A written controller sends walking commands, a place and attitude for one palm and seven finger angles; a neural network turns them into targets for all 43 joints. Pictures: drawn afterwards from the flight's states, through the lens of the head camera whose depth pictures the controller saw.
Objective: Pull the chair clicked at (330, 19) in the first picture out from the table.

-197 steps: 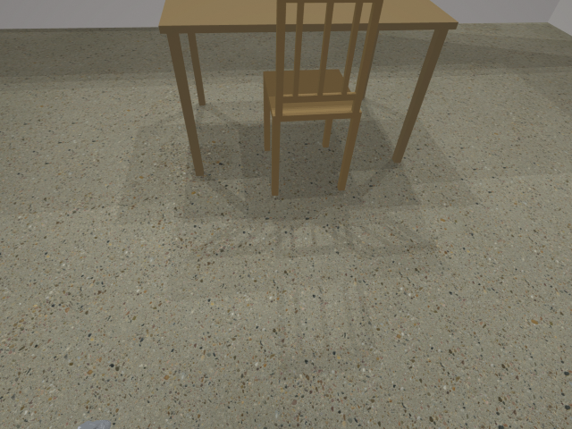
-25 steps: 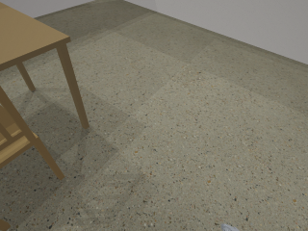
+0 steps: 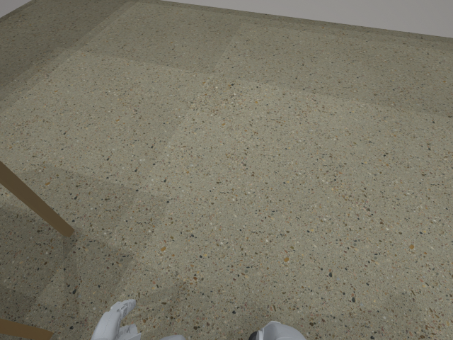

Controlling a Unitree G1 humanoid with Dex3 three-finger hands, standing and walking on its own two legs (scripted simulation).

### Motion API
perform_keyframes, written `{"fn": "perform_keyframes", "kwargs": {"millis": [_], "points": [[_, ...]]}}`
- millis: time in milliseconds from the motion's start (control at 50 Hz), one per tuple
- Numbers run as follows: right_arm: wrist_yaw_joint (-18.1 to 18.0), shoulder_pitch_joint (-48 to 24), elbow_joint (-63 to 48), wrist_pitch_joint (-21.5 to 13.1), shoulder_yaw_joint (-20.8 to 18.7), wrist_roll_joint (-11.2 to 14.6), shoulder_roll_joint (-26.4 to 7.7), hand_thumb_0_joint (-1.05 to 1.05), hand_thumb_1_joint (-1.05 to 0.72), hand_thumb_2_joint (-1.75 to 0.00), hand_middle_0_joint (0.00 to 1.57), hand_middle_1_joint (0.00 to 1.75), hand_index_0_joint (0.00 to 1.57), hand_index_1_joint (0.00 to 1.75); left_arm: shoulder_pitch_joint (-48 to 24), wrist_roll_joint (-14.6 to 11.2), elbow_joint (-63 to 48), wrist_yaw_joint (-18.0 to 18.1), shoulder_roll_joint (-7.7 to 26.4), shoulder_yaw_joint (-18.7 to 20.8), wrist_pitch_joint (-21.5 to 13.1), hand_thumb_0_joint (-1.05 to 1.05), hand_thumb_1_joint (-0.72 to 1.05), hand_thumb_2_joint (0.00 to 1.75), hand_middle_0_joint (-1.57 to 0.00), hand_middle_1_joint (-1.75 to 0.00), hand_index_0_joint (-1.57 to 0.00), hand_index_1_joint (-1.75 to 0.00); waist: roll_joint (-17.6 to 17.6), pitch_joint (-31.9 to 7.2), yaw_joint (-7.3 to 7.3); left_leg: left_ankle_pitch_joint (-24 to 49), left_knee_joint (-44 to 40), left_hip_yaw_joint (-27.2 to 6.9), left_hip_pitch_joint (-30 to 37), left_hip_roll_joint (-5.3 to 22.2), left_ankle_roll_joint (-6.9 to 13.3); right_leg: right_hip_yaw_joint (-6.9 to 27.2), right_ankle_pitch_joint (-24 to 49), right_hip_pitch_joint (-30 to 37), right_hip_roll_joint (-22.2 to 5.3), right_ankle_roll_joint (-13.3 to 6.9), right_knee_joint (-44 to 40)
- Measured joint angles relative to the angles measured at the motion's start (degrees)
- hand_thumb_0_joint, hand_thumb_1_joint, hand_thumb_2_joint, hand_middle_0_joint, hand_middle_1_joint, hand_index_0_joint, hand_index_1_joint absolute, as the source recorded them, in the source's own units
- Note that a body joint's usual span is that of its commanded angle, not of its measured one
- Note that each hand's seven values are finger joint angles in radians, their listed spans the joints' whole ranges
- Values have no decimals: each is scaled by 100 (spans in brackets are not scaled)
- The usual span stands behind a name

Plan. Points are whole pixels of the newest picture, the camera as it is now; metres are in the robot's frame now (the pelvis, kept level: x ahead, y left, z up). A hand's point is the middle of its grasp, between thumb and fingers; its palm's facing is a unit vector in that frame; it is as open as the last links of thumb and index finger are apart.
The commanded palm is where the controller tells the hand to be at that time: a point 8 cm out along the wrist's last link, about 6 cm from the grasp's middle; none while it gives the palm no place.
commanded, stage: turn to face it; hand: left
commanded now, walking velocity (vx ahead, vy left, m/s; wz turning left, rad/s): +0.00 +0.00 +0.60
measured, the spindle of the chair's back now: out of the picture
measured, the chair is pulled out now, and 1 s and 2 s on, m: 0.00 0.00 0.00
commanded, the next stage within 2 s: take the last steps up to it in 1.90 s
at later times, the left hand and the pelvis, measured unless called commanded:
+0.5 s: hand out of the picture +0.02 +0.28 -0.16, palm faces +0.33 -0.92 -0.23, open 7.4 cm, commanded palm none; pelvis +0.02 +0.05 +0.02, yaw +16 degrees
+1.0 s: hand out of the picture +0.02 +0.20 -0.12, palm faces +0.55 -0.79 -0.27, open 7.4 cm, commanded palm none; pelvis +0.03 -0.02 +0.02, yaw +35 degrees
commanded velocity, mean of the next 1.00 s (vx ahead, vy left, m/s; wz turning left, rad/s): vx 0.00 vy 0.00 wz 0.60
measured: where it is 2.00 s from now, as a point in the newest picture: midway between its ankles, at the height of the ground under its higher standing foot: outside the picture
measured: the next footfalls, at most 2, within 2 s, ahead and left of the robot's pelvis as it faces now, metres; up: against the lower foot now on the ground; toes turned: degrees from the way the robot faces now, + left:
left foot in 0.30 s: +0.06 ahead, +0.14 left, +0.00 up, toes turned +20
right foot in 0.86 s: +0.12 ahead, -0.09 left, +0.00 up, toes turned +27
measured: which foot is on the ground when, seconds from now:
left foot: up 0.00-0.28, down 0.30-0.86, up 0.88-1.00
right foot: down 0.00-0.30, up 0.32-0.84, down 0.86-1.00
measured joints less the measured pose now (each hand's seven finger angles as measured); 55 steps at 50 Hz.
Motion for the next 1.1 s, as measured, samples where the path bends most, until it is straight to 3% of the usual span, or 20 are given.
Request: {"fn": "perform_keyframes", "kwargs": {"millis": [60,140,240,300,320,360,440,520,640,760,840,880,920,980,1040,1100], "points": [[28,-174,-140,78,26,-28,63,0,-91,-90,20,30,20,30,-40,6,40,52,-166,-79,112,0,91,90,-20,-30,-20,-30,8,-167,-56,312,-116,-106,-483,-19,-30,-159,100,267,-52,16,-389],[112,-343,-337,135,27,-48,136,0,-91,-90,20,30,20,30,-25,20,3,59,-350,-125,206,0,91,90,-20,-30,-20,-30,-90,-332,-6,474,-722,69,-701,-40,-59,-388,147,499,-217,92,-669],[170,-512,-492,196,-54,-74,26,1,-93,-90,20,30,20,30,169,57,-84,61,-367,-67,265,0,90,90,-20,-30,-20,-30,-253,-395,157,479,-1607,304,-516,-92,-36,-688,24,564,-455,253,-558],[210,-534,-681,133,-97,-85,-106,1,-93,-90,20,30,20,30,368,30,-115,62,-226,25,333,0,90,90,-20,-30,-20,-30,-312,-414,212,913,-2613,332,-156,-139,69,-854,-206,402,-628,395,-121],[208,-558,-729,97,-118,-104,-129,1,-93,-90,20,30,20,30,433,3,-117,54,-148,75,385,0,90,90,-20,-30,-20,-30,-360,-411,215,954,-2606,304,-219,-206,251,-771,-585,249,-679,522,196],[183,-614,-808,34,-119,-137,-138,1,-93,-90,20,30,20,30,546,10,-77,46,39,177,510,0,91,90,-20,-30,-20,-30,-437,-365,216,925,-2532,268,-301,-303,475,-180,-1325,-189,-556,679,1235],[93,-621,-842,-35,-76,-114,-147,0,-92,-90,20,30,20,30,693,26,53,6,341,329,564,0,91,90,-20,-30,-20,-30,-466,-329,285,1270,-3179,147,-79,-492,533,570,-975,-724,-343,863,2678],[76,-641,-848,-55,-47,-81,-189,0,-91,-90,20,30,20,30,810,-5,63,15,522,362,550,0,91,90,-20,-30,-19,-30,-389,-334,353,1614,-3801,-33,164,-645,592,839,-762,-675,-316,997,2708],[120,-761,-886,-11,-65,-78,-255,0,-91,-90,20,30,20,30,743,-36,2,48,595,341,567,0,91,90,-20,-30,-19,-30,-289,-335,344,1830,-4095,-362,258,-824,573,1024,-939,-300,-274,1081,2054],[159,-891,-941,75,-128,-100,-377,0,-91,-90,21,30,21,30,462,-70,-195,51,399,224,538,0,91,90,-20,-30,-19,-30,-138,-313,233,1903,-3985,-748,118,-973,455,1076,-1184,89,-94,1007,1170],[189,-921,-976,168,-199,-85,-486,0,-91,-90,21,30,20,30,396,-95,-426,39,220,107,410,0,91,90,-20,-30,-20,-30,-18,-359,200,1852,-3679,-1035,-110,-1083,283,1010,-721,664,51,886,-209],[200,-925,-997,216,-261,-52,-563,0,-91,-90,21,30,20,30,428,-40,-513,48,122,49,314,0,91,90,-20,-30,-20,-30,72,-385,219,1236,-2986,-1063,-439,-1097,165,899,-574,794,49,603,-564],[209,-948,-969,282,-317,-79,-645,0,-91,-90,20,30,20,30,485,-18,-539,50,-1,-21,297,0,91,90,-20,-30,-20,-30,159,-351,208,585,-1784,-922,-812,-1079,71,709,-544,859,-6,429,-488],[268,-976,-939,330,-346,-94,-703,0,-91,-90,20,30,20,30,621,-5,-519,49,-86,-73,292,0,91,90,-20,-30,-20,-30,140,-315,199,707,-396,-621,-1160,-897,-76,495,-459,1066,-142,379,-660],[309,-985,-926,359,-338,-89,-690,0,-91,-90,20,30,20,30,723,14,-469,53,-95,-89,292,0,90,90,-20,-30,-20,-30,39,-274,194,838,-81,-446,-1155,-675,-199,284,-427,1186,-295,385,-768],[329,-1022,-887,404,-306,-81,-655,0,-91,-90,20,30,20,30,812,33,-422,40,-59,-91,289,0,90,90,-20,-30,-20,-30,-72,-225,246,713,-521,-337,-911,-522,-257,80,-436,1222,-449,407,-787]]}}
